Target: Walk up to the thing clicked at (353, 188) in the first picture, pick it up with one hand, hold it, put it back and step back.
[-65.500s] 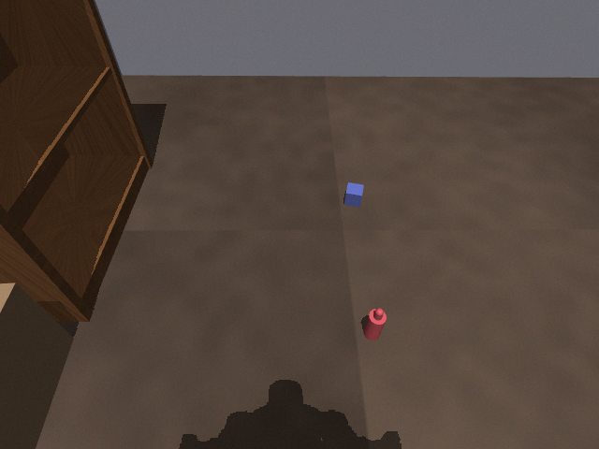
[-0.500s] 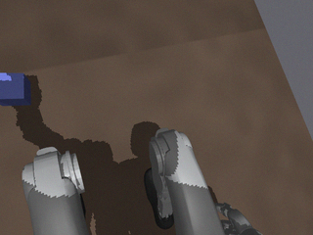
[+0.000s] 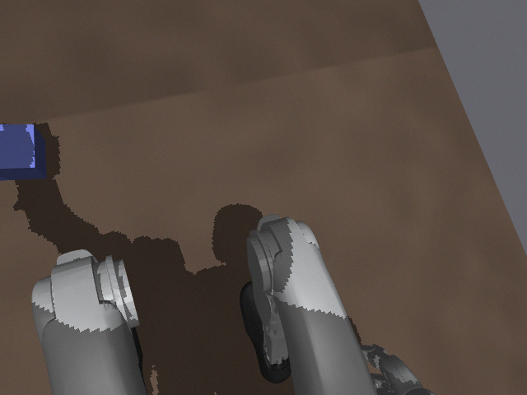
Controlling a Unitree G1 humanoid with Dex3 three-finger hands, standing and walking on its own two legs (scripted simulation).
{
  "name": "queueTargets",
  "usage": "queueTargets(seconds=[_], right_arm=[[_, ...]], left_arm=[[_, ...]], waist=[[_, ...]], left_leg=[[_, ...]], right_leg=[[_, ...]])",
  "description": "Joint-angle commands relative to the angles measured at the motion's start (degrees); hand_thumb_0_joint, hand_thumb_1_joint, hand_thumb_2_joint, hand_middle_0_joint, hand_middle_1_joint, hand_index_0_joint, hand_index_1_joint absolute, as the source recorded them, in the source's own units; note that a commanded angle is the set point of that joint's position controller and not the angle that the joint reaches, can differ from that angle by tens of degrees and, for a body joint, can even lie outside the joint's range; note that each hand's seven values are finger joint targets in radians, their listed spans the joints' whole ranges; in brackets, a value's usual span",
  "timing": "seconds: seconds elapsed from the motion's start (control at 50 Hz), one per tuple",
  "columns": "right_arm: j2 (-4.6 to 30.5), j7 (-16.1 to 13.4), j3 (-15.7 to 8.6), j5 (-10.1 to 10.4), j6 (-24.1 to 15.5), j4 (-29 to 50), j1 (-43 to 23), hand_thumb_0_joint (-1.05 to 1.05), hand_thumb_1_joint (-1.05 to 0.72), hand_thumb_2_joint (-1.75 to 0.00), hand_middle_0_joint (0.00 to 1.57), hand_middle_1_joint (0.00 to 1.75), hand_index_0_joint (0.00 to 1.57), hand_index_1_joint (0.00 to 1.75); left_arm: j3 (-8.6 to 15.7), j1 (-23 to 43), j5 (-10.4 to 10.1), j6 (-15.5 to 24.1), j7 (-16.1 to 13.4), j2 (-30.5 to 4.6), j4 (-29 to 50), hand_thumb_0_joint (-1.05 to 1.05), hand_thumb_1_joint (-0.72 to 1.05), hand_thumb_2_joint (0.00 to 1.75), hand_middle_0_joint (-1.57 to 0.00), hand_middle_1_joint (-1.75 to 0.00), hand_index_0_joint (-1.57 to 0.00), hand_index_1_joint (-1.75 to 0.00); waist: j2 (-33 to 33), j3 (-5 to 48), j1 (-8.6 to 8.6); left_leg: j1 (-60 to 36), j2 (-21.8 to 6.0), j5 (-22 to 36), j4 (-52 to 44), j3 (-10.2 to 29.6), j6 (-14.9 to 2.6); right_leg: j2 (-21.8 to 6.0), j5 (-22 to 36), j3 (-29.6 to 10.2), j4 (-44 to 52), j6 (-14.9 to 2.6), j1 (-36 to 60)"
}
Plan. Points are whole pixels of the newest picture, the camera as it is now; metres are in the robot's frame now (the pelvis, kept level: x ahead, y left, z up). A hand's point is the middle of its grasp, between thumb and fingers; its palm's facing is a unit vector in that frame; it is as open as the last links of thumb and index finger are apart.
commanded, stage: rise first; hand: left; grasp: from above
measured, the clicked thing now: (14, 153) +0.50 +0.31 -0.29
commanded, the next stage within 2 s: approach in 0.30 s
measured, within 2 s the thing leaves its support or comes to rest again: neither
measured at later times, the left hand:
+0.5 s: hand out of the picture +0.45 +0.36 -0.15, palm faces -0.46 -0.02 -0.89, open 14.2 cm
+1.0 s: hand out of the picture +0.50 +0.30 -0.15, palm faces -0.45 +0.00 -0.89, open 14.0 cm
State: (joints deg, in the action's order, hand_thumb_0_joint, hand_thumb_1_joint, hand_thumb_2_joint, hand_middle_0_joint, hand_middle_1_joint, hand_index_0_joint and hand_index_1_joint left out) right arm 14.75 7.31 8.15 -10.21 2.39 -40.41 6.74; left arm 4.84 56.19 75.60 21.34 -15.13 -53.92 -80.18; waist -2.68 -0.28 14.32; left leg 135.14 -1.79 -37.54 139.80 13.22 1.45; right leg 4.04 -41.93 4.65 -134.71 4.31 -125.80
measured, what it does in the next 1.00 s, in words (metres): stands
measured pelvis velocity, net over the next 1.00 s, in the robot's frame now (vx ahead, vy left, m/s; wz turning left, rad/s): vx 0.00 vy -0.01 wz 0.00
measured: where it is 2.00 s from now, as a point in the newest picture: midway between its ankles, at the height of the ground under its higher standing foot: (203, 367)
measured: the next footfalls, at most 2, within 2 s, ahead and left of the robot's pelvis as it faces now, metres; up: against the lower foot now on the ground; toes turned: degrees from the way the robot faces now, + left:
none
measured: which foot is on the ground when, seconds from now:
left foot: down 0.00-1.00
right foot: down 0.00-1.00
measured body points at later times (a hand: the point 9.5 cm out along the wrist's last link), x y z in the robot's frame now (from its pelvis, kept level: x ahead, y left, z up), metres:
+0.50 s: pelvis +0.00 +0.00 +0.00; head +0.23 +0.12 +0.37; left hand +0.47 +0.35 -0.10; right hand +0.07 -0.26 -0.09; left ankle +0.08 +0.14 -0.29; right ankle +0.10 -0.13 -0.29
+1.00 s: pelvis +0.00 -0.01 +0.01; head +0.24 +0.08 +0.37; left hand +0.52 +0.29 -0.10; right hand +0.03 -0.26 -0.09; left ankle +0.08 +0.14 -0.29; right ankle +0.10 -0.13 -0.29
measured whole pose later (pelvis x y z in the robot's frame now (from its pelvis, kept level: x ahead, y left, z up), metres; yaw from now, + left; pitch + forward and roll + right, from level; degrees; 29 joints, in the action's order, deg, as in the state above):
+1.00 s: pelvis +0.00 -0.01 +0.01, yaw +0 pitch +33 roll -10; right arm 15.3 6.4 10.9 -8.4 2.4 -36.7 10.1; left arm 2.1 62.1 74.7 12.1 -17.2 -50.1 -83.7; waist -0.7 -0.5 19.2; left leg 135.5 -2.5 -36.1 137.6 12.6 1.8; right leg 4.4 -39.7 4.2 -133.1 4.6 -127.6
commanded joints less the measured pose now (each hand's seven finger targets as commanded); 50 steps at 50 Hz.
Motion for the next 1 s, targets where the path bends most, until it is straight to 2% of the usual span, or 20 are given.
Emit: queueTargets(seconds=[0.0,0.08,0.1,0.12,0.18,0.26,0.32,0.36,0.38,0.4,0.46,0.6,0.68,0.7,0.76,0.78,0.82,0.84,0.92,0.98], right_arm=[[15.9,-0.9,-4.8,0.0,0.8,1.0,10.3,0.00,-0.92,-0.90,0.20,0.30,0.20,0.30],[15.7,-0.9,-4.6,0.1,1.1,1.2,9.8,0.00,-0.92,-0.91,0.20,0.30,0.20,0.30],[16.1,-0.9,-4.7,0.0,1.3,1.1,10.1,0.00,-0.92,-0.91,0.20,0.30,0.20,0.30],[15.9,-0.9,-4.6,0.2,1.3,1.4,10.0,0.00,-0.92,-0.91,0.20,0.30,0.20,0.30],[15.7,-0.8,-4.4,-0.1,1.2,1.1,10.2,0.00,-0.92,-0.91,0.20,0.30,0.20,0.30],[15.9,-1.1,-4.4,0.1,1.1,1.1,9.8,0.00,-0.92,-0.91,0.20,0.30,0.20,0.30],[15.9,-1.1,-4.4,0.4,1.0,1.2,9.7,0.00,-0.92,-0.91,0.20,0.30,0.20,0.30],[16.1,-1.2,-4.5,0.4,1.0,1.3,10.1,0.00,-0.92,-0.91,0.20,0.30,0.20,0.30],[16.0,-1.2,-4.5,0.6,0.9,1.4,9.9,0.00,-0.93,-0.91,0.20,0.30,0.20,0.30],[16.0,-1.2,-4.7,0.6,0.9,1.7,10.1,0.00,-0.92,-0.90,0.20,0.30,0.20,0.30],[15.6,-1.3,-4.6,0.7,0.7,1.4,10.6,0.00,-0.92,-0.90,0.20,0.30,0.20,0.30],[15.9,-2.0,-3.9,0.6,0.1,0.4,12.4,0.00,-0.92,-0.90,0.20,0.30,0.20,0.30],[16.1,-2.2,-3.4,0.6,0.1,1.7,12.7,0.00,-0.92,-0.90,0.20,0.30,0.20,0.30],[15.9,-2.1,-3.1,0.5,-0.1,1.8,12.9,0.00,-0.92,-0.90,0.20,0.30,0.20,0.30],[15.7,-1.9,-2.4,0.6,0.0,3.0,12.9,0.00,-0.92,-0.90,0.20,0.30,0.20,0.30],[15.7,-1.9,-2.2,0.9,0.0,3.4,12.7,0.00,-0.92,-0.90,0.20,0.30,0.20,0.30],[15.6,-1.8,-2.1,1.0,-0.2,4.2,12.6,0.00,-0.92,-0.90,0.20,0.30,0.20,0.30],[15.6,-1.7,-2.0,1.2,-0.3,4.4,12.7,0.00,-0.92,-0.90,0.20,0.30,0.20,0.30],[15.6,-1.9,-2.3,2.0,-0.1,5.5,12.1,0.00,-0.92,-0.90,0.20,0.30,0.20,0.30],[15.5,-2.0,-2.5,2.3,-0.1,5.2,12.8,0.00,-0.92,-0.90,0.20,0.30,0.20,0.30]], left_arm=[[2.7,15.7,-1.4,1.6,-1.3,-15.8,9.7,0.00,-0.55,1.00,-0.06,-1.00,-0.06,-1.00],[1.9,16.4,-1.3,2.9,-1.6,-14.7,9.4,0.00,-0.56,1.01,-0.06,-1.00,-0.06,-1.00],[3.2,18.2,-0.8,3.4,-1.9,-17.0,12.4,0.00,-0.57,1.02,-0.06,-0.99,-0.05,-0.99],[2.8,16.5,-0.4,3.2,-2.1,-16.9,9.3,0.00,-0.57,1.02,-0.06,-1.00,-0.06,-1.00],[2.0,17.0,-0.2,3.4,-3.0,-14.9,8.2,0.00,-0.56,1.01,-0.06,-1.00,-0.06,-1.00],[1.8,19.1,1.0,2.9,-3.6,-15.8,9.2,0.00,-0.57,1.03,-0.06,-1.00,-0.05,-1.00],[0.9,19.1,1.1,2.0,-3.8,-14.9,7.5,0.00,-0.56,1.02,-0.06,-1.01,-0.06,-1.01],[1.7,21.0,1.0,1.6,-3.9,-15.8,9.6,0.00,-0.56,1.02,-0.06,-1.01,-0.06,-1.01],[1.2,18.7,1.2,1.1,-3.7,-15.5,7.5,0.00,-0.61,1.08,-0.07,-0.98,-0.04,-1.01],[1.0,20.8,0.9,1.1,-3.4,-15.4,9.6,0.00,-0.53,1.00,-0.06,-1.06,-0.09,-1.04],[-2.5,21.1,0.2,0.5,-2.4,-10.3,8.0,0.00,-0.51,0.95,-0.06,-1.08,-0.09,-1.05],[-6.7,26.9,-1.3,0.1,-2.3,-6.0,7.6,0.00,-0.51,0.96,-0.06,-1.08,-0.10,-1.04],[-4.1,29.9,0.7,-1.6,-4.3,-10.7,7.6,0.00,-0.51,0.96,-0.06,-1.07,-0.09,-1.04],[-4.0,29.3,1.2,-2.4,-4.9,-10.2,5.7,0.00,-0.52,0.97,-0.06,-1.07,-0.09,-1.04],[-2.3,28.4,2.0,-4.7,-6.7,-11.8,4.2,0.00,-0.52,0.97,-0.06,-1.07,-0.09,-1.04],[-1.8,26.8,1.6,-5.7,-7.1,-12.0,2.9,0.00,-0.53,0.98,-0.06,-1.06,-0.09,-1.04],[-2.0,25.5,1.0,-7.6,-7.2,-11.0,1.6,0.00,-0.53,0.98,-0.06,-1.05,-0.08,-1.03],[-1.6,24.2,0.7,-8.4,-6.9,-11.7,1.8,0.00,-0.55,0.99,-0.06,-1.04,-0.08,-1.03],[-0.6,21.9,-2.0,-10.5,-4.1,-13.9,4.8,0.00,-0.55,1.00,-0.06,-1.04,-0.08,-1.02],[-1.0,20.8,-4.4,-10.5,-1.0,-12.8,6.0,0.00,-0.55,0.99,-0.06,-1.05,-0.07,-1.03]], waist=[[22.3,38.2,-0.32],[22.5,36.6,0.30],[23.5,38.6,-0.21],[23.0,37.3,-0.30],[21.4,35.3,0.98],[24.7,37.4,-0.02],[24.6,37.0,0.74],[25.3,38.4,0.61],[25.2,37.2,0.21],[26.0,38.3,0.51],[23.8,36.1,2.46],[22.4,35.3,4.97],[27.0,39.2,3.40],[27.1,38.8,4.33],[27.8,40.4,3.88],[27.3,40.4,3.09],[26.8,39.5,3.63],[26.5,40.0,2.99],[22.8,41.8,1.74],[18.9,38.7,2.80]], left_leg=[[-34.9,-0.4,10.7,-12.9,-6.9,-2.43],[-34.2,-0.4,9.1,-13.4,-6.8,-2.37],[-35.3,-0.4,9.8,-13.3,-6.9,-2.37],[-34.6,-0.4,9.8,-12.8,-7.1,-2.45],[-32.9,-0.3,8.1,-13.0,-7.2,-2.55],[-36.0,-0.4,8.3,-13.9,-6.9,-2.23],[-36.0,-0.4,8.7,-13.9,-6.5,-2.17],[-36.8,-0.3,9.3,-14.3,-6.6,-2.19],[-36.5,-0.2,9.1,-14.4,-6.7,-2.15],[-37.0,-0.4,8.9,-14.6,-6.6,-2.07],[-35.0,-0.4,7.8,-14.5,-6.6,-2.31],[-33.9,-0.4,6.7,-14.2,-6.5,-2.30],[-37.3,-0.4,9.7,-14.7,-6.7,-1.78],[-37.2,-0.4,10.6,-14.1,-6.9,-1.93],[-37.2,-0.4,13.0,-14.1,-7.6,-2.21],[-36.6,-0.3,13.4,-14.3,-7.8,-2.32],[-35.7,-0.2,13.2,-14.5,-7.9,-2.53],[-35.1,-0.2,13.1,-14.7,-8.2,-2.65],[-30.1,-0.1,10.9,-14.2,-9.1,-3.37],[-26.8,-0.1,8.1,-14.3,-8.9,-3.76]], right_leg=[[1.1,15.1,6.6,13.3,-5.54,14.3],[1.2,13.8,6.9,13.6,-5.64,12.8],[1.2,14.3,6.9,13.7,-5.57,14.0],[1.3,14.3,6.5,13.7,-5.56,13.4],[1.2,13.2,6.6,14.3,-5.45,13.3],[1.2,12.9,6.9,13.6,-5.82,11.7],[1.2,13.4,7.1,13.1,-5.87,10.6],[0.9,14.1,7.2,13.1,-5.79,11.3],[0.9,13.8,7.0,13.1,-5.90,10.9],[0.9,13.8,7.1,13.1,-5.91,10.8],[0.9,13.6,7.0,14.0,-5.77,10.5],[1.1,13.5,6.9,15.2,-5.54,11.0],[0.9,15.7,7.1,13.8,-5.90,11.6],[0.9,16.6,7.2,13.5,-5.80,11.7],[1.0,19.1,6.8,13.9,-5.70,13.8],[1.0,19.3,6.6,13.8,-5.83,13.9],[1.0,19.3,6.6,14.0,-5.73,14.1],[1.1,19.3,6.3,14.5,-5.74,15.2],[1.3,18.1,4.6,15.8,-5.10,19.9],[1.2,15.4,4.2,16.8,-4.76,20.8]])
